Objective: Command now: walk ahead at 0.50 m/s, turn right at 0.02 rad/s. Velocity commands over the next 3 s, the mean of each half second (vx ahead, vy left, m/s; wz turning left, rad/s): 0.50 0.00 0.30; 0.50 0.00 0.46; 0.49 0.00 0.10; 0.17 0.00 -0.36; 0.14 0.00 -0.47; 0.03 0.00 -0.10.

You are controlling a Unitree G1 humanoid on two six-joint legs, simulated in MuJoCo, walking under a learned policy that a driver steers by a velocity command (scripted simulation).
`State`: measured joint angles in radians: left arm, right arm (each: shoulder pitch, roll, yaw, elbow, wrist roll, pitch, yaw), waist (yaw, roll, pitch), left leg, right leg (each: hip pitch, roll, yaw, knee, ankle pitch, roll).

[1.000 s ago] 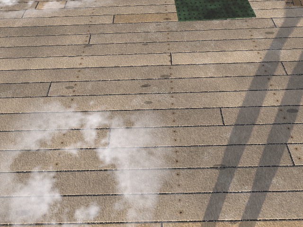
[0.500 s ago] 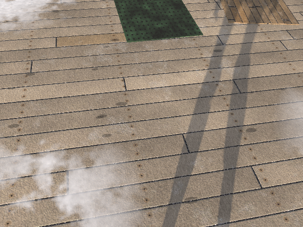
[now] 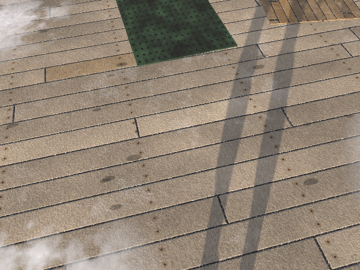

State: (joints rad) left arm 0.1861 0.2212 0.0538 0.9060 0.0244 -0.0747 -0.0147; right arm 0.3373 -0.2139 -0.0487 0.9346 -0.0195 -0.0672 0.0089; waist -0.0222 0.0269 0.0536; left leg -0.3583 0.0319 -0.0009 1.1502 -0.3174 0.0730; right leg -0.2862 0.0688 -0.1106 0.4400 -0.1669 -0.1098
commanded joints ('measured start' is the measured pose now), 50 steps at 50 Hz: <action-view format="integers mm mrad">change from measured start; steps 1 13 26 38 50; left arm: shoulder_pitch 102 289 101 -182 249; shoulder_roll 68 77 121 91 317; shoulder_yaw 11 -6 3 -7 49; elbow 6 85 -67 -206 -145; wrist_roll -13 -9 -16 17 43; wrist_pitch -31 -46 -51 38 -10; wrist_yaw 5 30 18 -6 28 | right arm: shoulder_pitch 91 -309 -24 122 237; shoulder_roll -47 -27 -165 -189 -87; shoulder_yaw -13 9 -58 -53 -15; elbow -24 -133 -57 -57 -90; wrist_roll -19 -4 10 21 46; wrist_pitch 18 29 32 6 -14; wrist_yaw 14 38 2 -6 -11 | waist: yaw -11 67 -18 -43 99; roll -79 -78 -82 29 -237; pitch -43 58 -67 -18 -378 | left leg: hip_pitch -136 -308 394 299 -54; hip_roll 64 19 243 58 -135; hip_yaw -30 67 -469 -292 -122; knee -19 -428 -904 -922 7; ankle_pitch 38 361 257 527 116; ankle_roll -13 -11 296 142 0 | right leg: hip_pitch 142 294 -425 -416 606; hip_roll -283 -253 -140 -143 -454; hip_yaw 310 13 162 109 654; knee -278 -321 886 374 -25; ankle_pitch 192 474 -155 121 -82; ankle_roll -105 2 67 165 -141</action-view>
